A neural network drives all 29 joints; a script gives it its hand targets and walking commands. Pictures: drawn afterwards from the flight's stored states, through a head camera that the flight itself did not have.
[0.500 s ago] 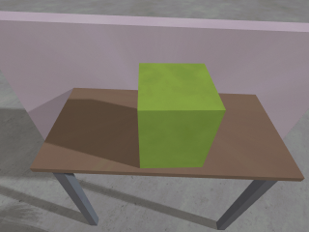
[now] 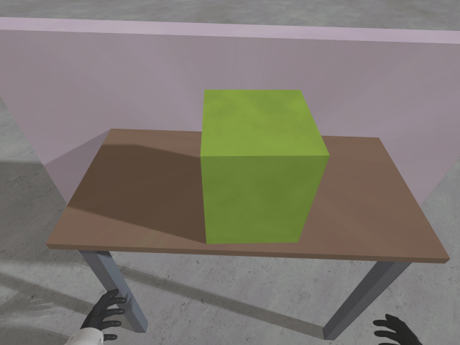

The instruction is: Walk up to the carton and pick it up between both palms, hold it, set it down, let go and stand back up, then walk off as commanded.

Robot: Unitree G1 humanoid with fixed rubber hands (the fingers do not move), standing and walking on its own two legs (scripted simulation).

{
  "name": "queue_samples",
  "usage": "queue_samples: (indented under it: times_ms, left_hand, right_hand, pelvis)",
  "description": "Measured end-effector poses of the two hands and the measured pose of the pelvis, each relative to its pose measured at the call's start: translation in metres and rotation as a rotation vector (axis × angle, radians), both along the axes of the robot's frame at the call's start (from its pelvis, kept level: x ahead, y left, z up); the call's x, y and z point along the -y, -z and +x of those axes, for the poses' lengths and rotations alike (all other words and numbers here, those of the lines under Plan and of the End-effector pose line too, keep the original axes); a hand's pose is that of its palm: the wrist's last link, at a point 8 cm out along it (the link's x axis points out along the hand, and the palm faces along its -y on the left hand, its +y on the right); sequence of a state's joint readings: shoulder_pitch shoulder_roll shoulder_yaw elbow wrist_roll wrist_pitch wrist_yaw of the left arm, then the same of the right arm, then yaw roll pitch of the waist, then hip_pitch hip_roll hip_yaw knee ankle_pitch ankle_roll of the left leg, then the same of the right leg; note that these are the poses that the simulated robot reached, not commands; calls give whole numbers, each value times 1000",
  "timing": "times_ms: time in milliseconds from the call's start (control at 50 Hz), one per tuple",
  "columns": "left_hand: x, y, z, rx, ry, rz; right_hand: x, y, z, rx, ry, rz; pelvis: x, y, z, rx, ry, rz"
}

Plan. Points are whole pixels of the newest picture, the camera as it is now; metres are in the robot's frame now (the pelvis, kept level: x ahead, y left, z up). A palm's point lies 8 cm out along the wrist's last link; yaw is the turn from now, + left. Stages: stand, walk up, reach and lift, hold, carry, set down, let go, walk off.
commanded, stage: reach and lift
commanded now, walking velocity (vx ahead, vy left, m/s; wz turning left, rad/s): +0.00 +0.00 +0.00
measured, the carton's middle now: (252, 168) +0.47 -0.03 +0.07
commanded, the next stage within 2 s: none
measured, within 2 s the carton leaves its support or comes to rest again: neither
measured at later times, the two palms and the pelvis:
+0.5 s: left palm out of the picture +0.15 +0.23 -0.02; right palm out of the picture +0.12 -0.26 -0.02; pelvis -0.03 -0.01 +0.01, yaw -1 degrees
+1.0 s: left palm (107, 315) +0.19 +0.20 +0.03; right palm (415, 327) +0.17 -0.25 +0.04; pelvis +0.00 -0.01 +0.01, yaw -2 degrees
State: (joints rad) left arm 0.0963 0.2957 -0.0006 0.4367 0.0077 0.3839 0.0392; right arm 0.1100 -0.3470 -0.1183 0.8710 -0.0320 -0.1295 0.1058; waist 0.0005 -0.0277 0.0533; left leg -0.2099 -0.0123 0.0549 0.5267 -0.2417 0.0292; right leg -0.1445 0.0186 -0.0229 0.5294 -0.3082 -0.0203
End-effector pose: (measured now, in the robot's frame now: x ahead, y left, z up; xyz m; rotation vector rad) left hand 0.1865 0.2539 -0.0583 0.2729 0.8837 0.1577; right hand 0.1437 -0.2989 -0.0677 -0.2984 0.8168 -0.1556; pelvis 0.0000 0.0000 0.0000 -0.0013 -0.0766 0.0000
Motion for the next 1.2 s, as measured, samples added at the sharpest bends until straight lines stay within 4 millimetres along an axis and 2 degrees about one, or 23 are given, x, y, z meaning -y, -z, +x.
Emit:
queue_samples:
  times_ms: [60,160,260,340,460,660,720,820,920,1040,1200]
  left_hand:
    - [3,-5,-6,-7,-2,17]
    - [9,-5,-31,-45,-16,25]
    - [14,-10,-51,-20,-24,23]
    - [17,-16,-56,37,-32,-7]
    - [20,-30,-47,130,-24,-54]
    - [14,-55,-21,227,-6,-76]
    - [16,-61,-14,258,-18,-77]
    - [29,-68,-7,311,-45,-109]
    - [44,-77,-1,362,-62,-136]
    - [51,-89,3,420,-65,-135]
    - [60,-108,3,512,-35,-153]
  right_hand:
    - [1,-9,7,45,-19,8]
    - [1,-17,8,66,-52,25]
    - [-3,-21,-6,88,-54,39]
    - [-12,-26,-20,122,-39,49]
    - [-34,-38,-30,166,-24,87]
    - [-59,-75,-14,277,-5,118]
    - [-60,-77,-12,269,0,131]
    - [-52,-81,-4,278,21,162]
    - [-46,-92,13,332,19,180]
    - [-46,-109,31,424,-1,196]
    - [-57,-127,27,506,-10,221]
  pelvis:
    - [6,-3,-1,18,1,7]
    - [15,-6,-8,28,2,18]
    - [22,-8,-16,34,2,26]
    - [23,-8,-21,41,2,28]
    - [18,-8,-26,47,10,24]
    - [-1,-9,-25,41,38,12]
    - [-5,-10,-21,32,44,9]
    - [-4,-12,-13,8,48,10]
    - [1,-13,-3,-12,43,14]
    - [9,-13,4,-23,32,19]
    - [14,-14,2,-20,32,21]
